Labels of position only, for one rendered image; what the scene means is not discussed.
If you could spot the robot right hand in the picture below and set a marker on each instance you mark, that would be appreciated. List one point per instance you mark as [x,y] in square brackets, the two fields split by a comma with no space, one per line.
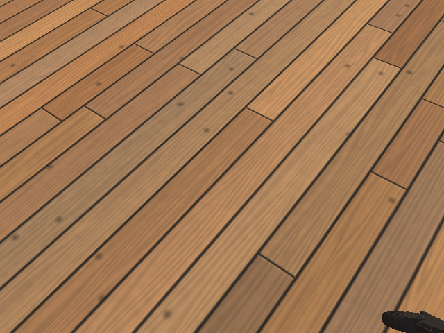
[410,322]

